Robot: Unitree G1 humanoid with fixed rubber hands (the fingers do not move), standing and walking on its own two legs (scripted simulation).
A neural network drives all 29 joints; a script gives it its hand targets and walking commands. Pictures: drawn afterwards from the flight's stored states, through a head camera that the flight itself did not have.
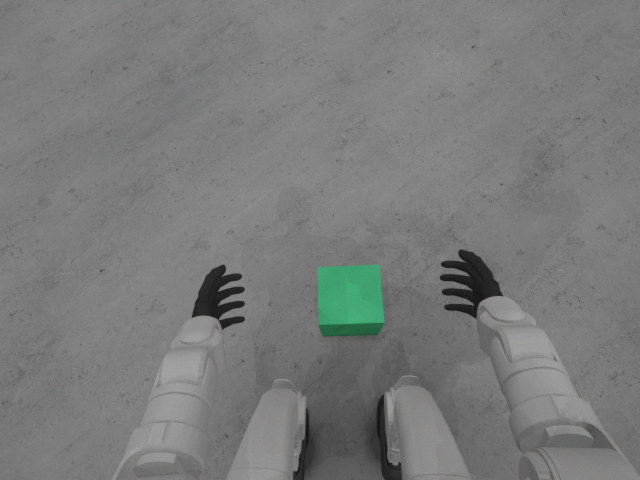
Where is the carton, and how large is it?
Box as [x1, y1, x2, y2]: [317, 265, 383, 336]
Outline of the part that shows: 378,265 317,267 318,321 323,336 378,333 383,323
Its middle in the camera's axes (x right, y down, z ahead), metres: +0.08 +0.16 +1.02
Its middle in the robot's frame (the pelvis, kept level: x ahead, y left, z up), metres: +0.45 -0.01 -0.59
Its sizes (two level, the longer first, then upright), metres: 0.154 0.143 0.188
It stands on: the floor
